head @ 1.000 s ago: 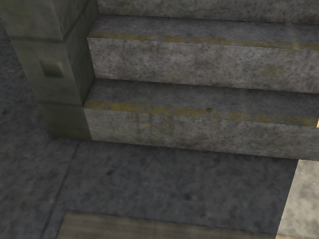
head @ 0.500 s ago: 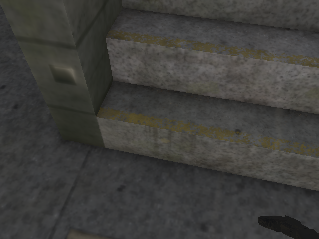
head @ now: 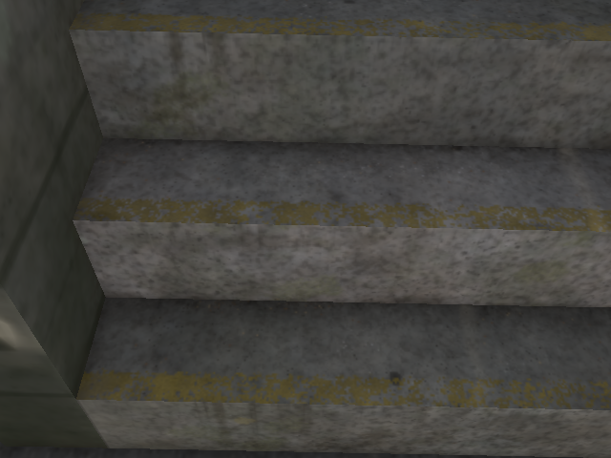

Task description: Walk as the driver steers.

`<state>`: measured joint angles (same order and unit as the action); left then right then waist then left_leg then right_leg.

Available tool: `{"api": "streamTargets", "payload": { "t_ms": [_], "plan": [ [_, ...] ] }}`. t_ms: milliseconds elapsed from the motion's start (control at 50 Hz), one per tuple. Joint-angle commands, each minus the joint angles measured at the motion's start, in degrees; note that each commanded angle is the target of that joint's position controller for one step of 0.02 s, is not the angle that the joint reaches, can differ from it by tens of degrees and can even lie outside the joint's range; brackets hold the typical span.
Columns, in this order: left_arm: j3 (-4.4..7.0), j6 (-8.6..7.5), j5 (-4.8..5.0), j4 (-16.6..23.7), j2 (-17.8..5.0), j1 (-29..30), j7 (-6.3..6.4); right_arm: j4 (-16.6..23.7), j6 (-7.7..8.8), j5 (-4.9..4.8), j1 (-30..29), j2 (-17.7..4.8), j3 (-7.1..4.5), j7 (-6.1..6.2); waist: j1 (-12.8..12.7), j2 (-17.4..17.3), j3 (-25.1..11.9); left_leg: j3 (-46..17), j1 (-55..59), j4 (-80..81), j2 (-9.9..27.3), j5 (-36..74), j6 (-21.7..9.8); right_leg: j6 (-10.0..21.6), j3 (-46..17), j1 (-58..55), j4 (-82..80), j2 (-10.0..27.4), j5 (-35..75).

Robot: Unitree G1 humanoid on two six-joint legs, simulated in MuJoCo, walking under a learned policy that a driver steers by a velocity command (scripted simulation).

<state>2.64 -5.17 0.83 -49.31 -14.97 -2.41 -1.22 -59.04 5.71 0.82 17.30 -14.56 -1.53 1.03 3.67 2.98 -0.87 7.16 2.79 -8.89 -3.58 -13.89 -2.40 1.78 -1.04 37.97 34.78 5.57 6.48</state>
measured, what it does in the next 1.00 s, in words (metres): walks ahead, turning right: right foot, then left foot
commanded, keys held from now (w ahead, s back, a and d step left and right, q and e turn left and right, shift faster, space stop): w+e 0.84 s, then e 0.06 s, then q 0.10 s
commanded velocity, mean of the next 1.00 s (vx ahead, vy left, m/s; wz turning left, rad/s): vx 0.48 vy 0.00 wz -0.53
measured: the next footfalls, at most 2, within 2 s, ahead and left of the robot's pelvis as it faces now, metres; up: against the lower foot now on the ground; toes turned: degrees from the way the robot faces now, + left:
right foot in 0.12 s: +0.23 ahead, -0.12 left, +0.00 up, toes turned -6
left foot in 0.58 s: +0.38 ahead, +0.02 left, +0.00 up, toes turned -20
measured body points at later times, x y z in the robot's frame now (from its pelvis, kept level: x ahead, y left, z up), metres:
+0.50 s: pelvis +0.25 -0.05 +0.00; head +0.28 -0.06 +0.45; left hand +0.46 +0.18 -0.10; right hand +0.36 -0.33 -0.10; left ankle +0.32 +0.05 -0.68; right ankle +0.19 -0.12 -0.74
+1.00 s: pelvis +0.37 -0.07 +0.00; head +0.44 -0.07 +0.45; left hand +0.69 -0.08 -0.07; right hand +0.21 -0.32 -0.10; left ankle +0.34 +0.03 -0.74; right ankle +0.35 -0.22 -0.52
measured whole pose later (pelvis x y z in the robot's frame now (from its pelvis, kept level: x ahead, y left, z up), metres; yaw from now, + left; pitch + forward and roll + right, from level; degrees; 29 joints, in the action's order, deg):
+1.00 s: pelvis +0.37 -0.07 +0.00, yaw -33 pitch +4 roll -2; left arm -1.9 0.2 -0.4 -29.0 -9.8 1.0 -0.4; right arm -43.9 -0.8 1.7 22.0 -14.7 -3.1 6.8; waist 5.5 3.0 3.1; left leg 12.6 -5.3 -18.6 2.1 -17.5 -2.7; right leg -8.0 1.0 60.1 97.7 3.8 -19.4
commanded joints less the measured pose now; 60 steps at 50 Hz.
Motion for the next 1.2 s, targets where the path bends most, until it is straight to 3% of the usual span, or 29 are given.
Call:
{"api": "streamTargets", "payload": {
  "t_ms": [20, 100, 120, 140, 160, 180, 220, 280, 340, 400, 460, 540, 560, 580, 600, 620, 660, 720, 820, 860, 920, 980, 1040, 1060, 1100, 1120, 1160, 1180, 1200],
  "plan": [
    [-0.3, -1.25, 0.15, 6.51, -2.22, 8.59, -1.69, 1.25, -0.65, -0.31, 1.4, -9.29, -1.57, 0.73, 0.24, -5.8, 3.64, -2.78, 3.01, -1.82, 18.25, 24.97, -5.33, 1.5, 1.35, 2.18, -3.55, -1.39, -4.55],
    [3.23, -1.98, 0.07, 4.16, -9.88, -7.84, -1.6, 5.53, -1.96, -0.12, -2.8, -11.84, -2.59, 1.6, -8.9, -9.5, -6.91, 2.35, 1.48, -30.54, 16.13, 56.3, -1.92, 7.32, 5.93, -18.95, -6.19, -8.97, -12.49],
    [5.19, -1.84, -0.56, 2.21, -15.27, -18.02, -0.9, 7.63, -1.44, 0.88, -1.63, -10.38, -1.66, 1.84, -12.01, -2.15, -13.83, 2.54, -13.88, -48.29, 13.9, 39.6, 0.17, 11.03, -7.48, -38.95, -5.81, -0.64, -6.0],
    [6.02, -1.74, -1.22, 2.25, -19.49, -19.25, -1.06, 9.27, 0.92, 1.84, 4.15, -0.38, 1.54, -0.16, -5.77, 14.55, -18.88, -2.15, -44.33, -67.98, 0.72, -15.72, 3.39, 22.47, -38.48, -61.89, -9.2, 12.45, -10.92],
    [4.99, -1.41, -1.65, 3.26, -15.09, -20.22, -0.26, 8.87, 3.76, 0.5, -0.64, -7.45, 0.19, -1.49, -9.61, 9.45, -20.6, -12.76, -53.0, -75.4, 1.62, -17.29, 1.44, 22.49, -43.37, -63.58, -15.7, 12.36, -14.3],
    [4.69, -0.77, -1.46, 4.36, -12.38, -16.37, 0.44, 10.53, 5.1, -0.28, -5.99, -9.67, -0.28, -1.69, -10.24, 5.67, -14.0, -12.92, -55.3, -73.96, 4.68, -10.13, 0.13, 18.96, -32.95, -57.17, -16.32, 10.37, -8.29],
    [3.19, 0.29, -0.59, 7.44, -8.47, -7.0, 0.77, 10.81, 3.98, 0.45, -7.77, -8.6, -0.48, -0.15, -5.07, -6.5, -7.41, -11.61, -45.71, -64.27, 8.88, -4.16, 2.43, 15.96, -21.04, -37.9, -17.39, 7.09, 9.42],
    [2.48, -0.42, -1.07, 8.48, -8.71, -2.47, 1.08, 14.15, 1.69, 1.15, -6.4, -6.04, -0.13, 1.0, 0.46, -3.82, -4.73, -8.78, -32.32, -51.41, 7.13, -4.28, 4.16, 14.86, -12.81, -19.8, -18.82, 2.1, 23.72],
    [3.14, -0.11, -0.16, 9.04, -10.61, -3.87, 2.34, 18.29, 0.75, 0.64, -12.78, -3.45, 0.74, 2.11, -1.82, 0.33, -6.15, -5.66, -26.33, -33.27, 2.17, 5.5, 5.33, 10.56, -7.6, -17.51, -16.55, -2.26, 23.44],
    [2.37, 2.39, -1.45, 9.71, -8.03, -5.09, 3.29, 15.19, -1.41, 0.51, -6.03, -3.96, 1.12, 1.79, -2.04, 4.84, -11.92, -6.59, -24.74, -40.39, 1.48, 5.94, 6.37, 9.56, -13.57, -21.61, -11.61, 1.52, 16.17],
    [1.64, 3.17, -0.63, 10.69, -7.21, -6.8, 4.06, 19.42, -2.38, 0.78, -10.84, -4.21, 1.11, 0.88, -2.77, 7.32, -8.36, -7.17, -39.87, -54.05, 2.61, -9.12, 4.43, 12.08, -26.0, -31.13, -10.69, 6.55, 7.78],
    [1.33, 3.92, -0.76, 15.36, -7.32, -0.81, 5.01, 22.56, 0.58, 1.27, -8.83, -5.07, 0.55, 1.04, 2.26, 4.51, -9.81, -5.88, -25.39, -15.88, 2.77, 6.7, 2.03, 5.39, -20.22, -39.63, 3.71, -0.91, 51.41],
    [0.99, 4.14, -0.49, 17.82, -7.4, 3.46, 4.2, 19.91, 1.16, 1.49, 0.38, -6.1, 0.2, 0.44, 5.47, 3.72, -13.62, -6.52, -13.19, -5.44, 4.12, 24.17, 0.38, 4.24, -19.47, -37.25, 10.63, -2.42, 46.46],
    [-0.11, 3.58, -0.87, 20.4, -2.76, 5.05, 3.02, 17.85, 1.48, 2.23, 3.95, -7.43, -0.64, -0.21, 5.0, -5.04, -10.88, -14.36, 1.88, -6.11, 12.22, 49.01, -2.35, 1.71, -14.49, -18.6, 26.17, -8.58, 4.26],
    [-1.23, 2.03, -1.87, 19.44, 1.67, -6.11, 2.24, 17.7, 1.53, 2.87, 4.31, -10.99, -1.33, -0.36, -2.45, -19.22, -9.89, -31.81, 9.47, -13.64, 27.01, 77.56, -9.89, -0.56, -13.94, -0.61, 42.66, -17.3, -38.13],
    [0.28, 2.09, -1.28, 16.2, -3.67, -13.58, 1.59, 19.41, 1.12, 2.8, 1.42, -8.94, -1.4, -0.32, -4.9, -11.89, -7.81, -29.68, 3.69, -16.88, 31.23, 74.44, -14.91, -3.5, -12.84, 4.89, 57.84, -13.65, -41.41],
    [0.83, 3.39, 0.88, 18.69, -5.46, -8.05, 2.52, 22.18, -1.65, 1.75, -4.93, -6.46, -1.7, 0.76, -4.49, -9.23, -2.24, -23.7, -0.88, -12.07, 25.79, 31.17, -14.01, -6.27, -6.28, 18.04, 75.31, -9.93, -40.59],
    [-1.67, 4.61, -0.12, 23.29, -0.54, -0.05, 1.48, 20.71, -3.01, 0.78, -0.18, -4.34, -0.75, 3.1, -2.63, -4.3, 3.73, -15.08, -8.79, -7.44, 19.33, 11.95, -9.86, -7.49, -4.56, 26.36, 82.78, -7.4, -32.07],
    [-3.3, 4.7, -1.63, 26.25, 1.34, 4.57, 1.1, 20.47, -2.89, 0.82, -0.45, -9.54, -2.65, 5.65, -2.88, -6.62, -2.31, -3.54, -13.75, -8.67, 15.27, 27.51, -5.46, -10.75, 2.54, 20.3, 62.88, -4.12, -13.92],
    [-4.29, 4.79, -0.99, 26.05, 4.14, 6.63, 1.85, 18.84, -3.57, 1.29, 3.52, -12.17, -3.65, 5.6, -1.48, -10.53, -5.22, -7.02, -1.35, -8.12, 19.48, 34.54, -7.16, -11.21, 4.12, 27.06, 69.7, -2.39, -18.8],
    [-3.78, 4.87, -1.47, 27.43, 1.92, 10.73, 1.65, 18.27, -5.6, 0.66, 7.89, -9.67, -4.13, 6.14, 2.64, -7.23, -4.14, -7.07, 12.01, -9.96, 22.26, 41.23, -7.19, -10.66, 0.66, 38.46, 69.16, -0.87, -25.95],
    [-4.66, 3.39, -1.06, 28.18, 5.69, 13.61, 0.55, 16.42, -6.78, 0.94, 10.98, -8.44, -3.73, 5.99, 3.1, -7.08, -2.61, -9.83, 16.85, -9.28, 24.65, 44.89, -8.26, -9.39, -1.1, 40.75, 62.85, -0.72, -28.12],
    [-4.54, 2.84, -1.51, 25.65, 5.2, 10.55, -0.69, 17.86, -7.54, 0.41, 3.62, -7.29, -3.09, 5.36, -0.68, -4.59, -2.63, -4.98, 5.13, -7.83, 20.32, 50.8, -7.59, -8.51, 4.17, 19.77, 42.29, 0.86, -17.72],
    [-3.98, 2.49, -1.84, 24.03, 5.03, 7.89, -0.43, 18.47, -7.39, 1.22, -1.69, -6.84, -2.68, 5.25, -3.8, -8.04, -4.78, -2.61, 0.09, -8.88, 18.85, 71.0, -7.05, -7.28, 5.99, 7.49, 37.37, -0.89, -15.23],
    [-2.56, 2.16, -1.4, 24.78, 1.88, 8.17, 0.16, 18.32, -8.38, 0.51, -1.8, -11.64, -3.67, 4.51, -5.93, -12.27, -12.01, -2.64, 1.66, -16.18, 14.73, 87.67, -6.81, -5.76, 11.81, -9.33, 19.34, -7.85, -27.13],
    [-0.63, 1.62, -1.31, 22.67, -2.53, 5.79, 0.16, 20.06, -7.97, 0.87, -2.77, -11.53, -3.89, 4.09, -5.8, -10.1, -9.97, -5.0, 2.7, -21.77, 15.26, 85.06, -5.54, -2.97, 6.48, -15.61, 6.12, -5.73, -5.97],
    [1.64, 1.45, -2.75, 16.03, -4.19, -2.04, 0.95, 21.15, -5.26, -2.07, -4.38, -7.72, -3.13, 2.86, -8.51, -9.96, -4.82, -6.23, -0.62, -36.83, 11.52, 49.11, -1.24, -1.58, 6.17, -27.73, -28.62, -6.39, 21.41],
    [1.39, 1.3, -3.82, 10.88, -4.18, -9.61, 0.79, 22.42, -3.77, -1.08, -6.43, -1.21, -1.34, 2.12, -9.79, 0.85, -1.09, -3.63, -25.9, -59.36, 4.89, -12.22, 1.58, 1.37, -1.73, -43.1, -28.98, 2.47, 43.94],
    [1.12, 1.07, -9.05, 8.41, -7.39, -17.44, 1.91, 21.83, -2.01, -0.49, -2.83, 7.6, 0.39, 1.66, -8.94, 10.87, -8.96, -12.32, -56.9, -104.79, -4.14, -39.52, 4.11, 12.22, -12.02, -62.04, -1.55, 19.96, 102.3]
  ]
}}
